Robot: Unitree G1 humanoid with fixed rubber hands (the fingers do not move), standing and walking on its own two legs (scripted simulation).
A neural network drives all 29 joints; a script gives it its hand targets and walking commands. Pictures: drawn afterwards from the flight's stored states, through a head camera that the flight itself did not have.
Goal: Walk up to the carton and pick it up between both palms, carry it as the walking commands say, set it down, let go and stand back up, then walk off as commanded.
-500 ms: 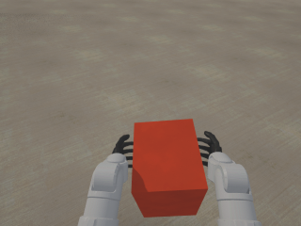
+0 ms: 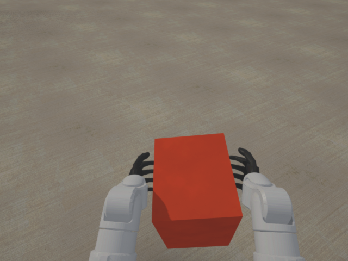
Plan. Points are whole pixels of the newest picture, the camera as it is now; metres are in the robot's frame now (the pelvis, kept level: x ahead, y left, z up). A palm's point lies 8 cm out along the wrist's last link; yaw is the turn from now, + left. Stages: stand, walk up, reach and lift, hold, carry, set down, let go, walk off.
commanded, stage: carry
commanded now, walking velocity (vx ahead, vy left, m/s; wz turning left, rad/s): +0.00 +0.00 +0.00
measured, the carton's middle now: (193, 195) +0.28 -0.01 -0.01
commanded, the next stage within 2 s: none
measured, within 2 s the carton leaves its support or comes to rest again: neither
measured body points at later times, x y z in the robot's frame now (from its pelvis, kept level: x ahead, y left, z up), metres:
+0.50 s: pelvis -0.08 +0.01 -0.02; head -0.11 +0.01 +0.43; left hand +0.19 +0.19 +0.01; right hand +0.24 -0.06 +0.03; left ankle +0.15 +0.07 -0.71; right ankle -0.02 -0.09 -0.70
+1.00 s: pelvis -0.20 +0.06 +0.00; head -0.23 +0.08 +0.45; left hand +0.11 +0.20 +0.04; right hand +0.12 -0.06 +0.06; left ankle -0.16 +0.13 -0.72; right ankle -0.13 -0.10 -0.72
